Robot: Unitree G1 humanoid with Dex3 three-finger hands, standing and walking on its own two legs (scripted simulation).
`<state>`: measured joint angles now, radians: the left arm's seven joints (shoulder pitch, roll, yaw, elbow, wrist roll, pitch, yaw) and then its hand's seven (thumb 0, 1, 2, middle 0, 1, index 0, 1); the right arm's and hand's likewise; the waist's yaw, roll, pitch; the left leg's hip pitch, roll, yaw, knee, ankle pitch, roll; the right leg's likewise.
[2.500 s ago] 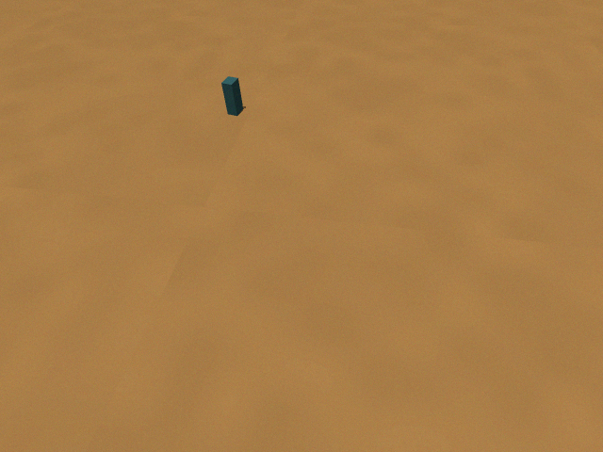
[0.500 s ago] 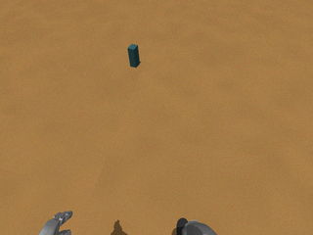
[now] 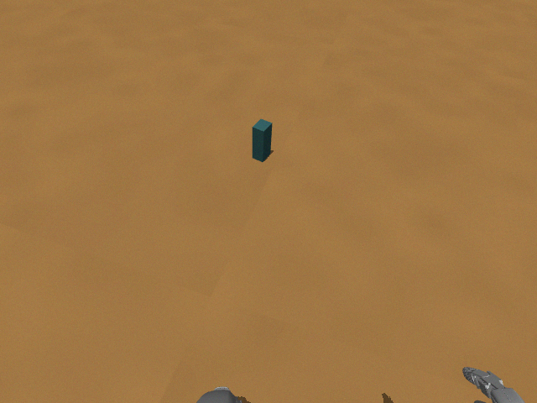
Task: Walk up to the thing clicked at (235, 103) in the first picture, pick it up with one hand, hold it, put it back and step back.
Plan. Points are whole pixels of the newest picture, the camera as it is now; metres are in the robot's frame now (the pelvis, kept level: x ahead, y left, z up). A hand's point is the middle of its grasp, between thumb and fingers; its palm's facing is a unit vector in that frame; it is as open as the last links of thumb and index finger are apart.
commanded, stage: walk up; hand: left
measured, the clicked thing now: (261, 141) +1.45 +0.10 -0.64
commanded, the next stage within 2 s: none
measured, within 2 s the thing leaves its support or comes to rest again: neither
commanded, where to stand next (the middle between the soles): +1.11 -0.11 m, yaw +1 degrees
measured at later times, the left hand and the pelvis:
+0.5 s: hand (191, 257) +0.39 +0.20 -0.10, palm faces -0.04 -0.92 -0.39, open 7.4 cm; pelvis +0.27 -0.07 +0.01, yaw -1 degrees
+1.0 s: hand (194, 228) +0.50 +0.22 -0.14, palm faces +0.02 -0.94 -0.34, open 7.4 cm; pelvis +0.48 -0.06 +0.01, yaw +1 degrees
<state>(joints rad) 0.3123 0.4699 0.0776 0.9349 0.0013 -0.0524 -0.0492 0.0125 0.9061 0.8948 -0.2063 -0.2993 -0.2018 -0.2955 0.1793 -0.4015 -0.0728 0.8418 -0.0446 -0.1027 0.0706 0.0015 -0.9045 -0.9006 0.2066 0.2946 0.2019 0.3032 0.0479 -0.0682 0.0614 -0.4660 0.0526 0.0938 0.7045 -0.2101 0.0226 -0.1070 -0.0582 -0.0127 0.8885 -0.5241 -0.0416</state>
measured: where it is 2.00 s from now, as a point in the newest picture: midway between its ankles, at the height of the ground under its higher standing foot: (301, 253)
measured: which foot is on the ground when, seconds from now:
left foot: down 0.00-0.44, up 0.46-0.90, down 0.92-1.00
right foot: up 0.00-0.38, down 0.40-0.94, up 0.96-1.00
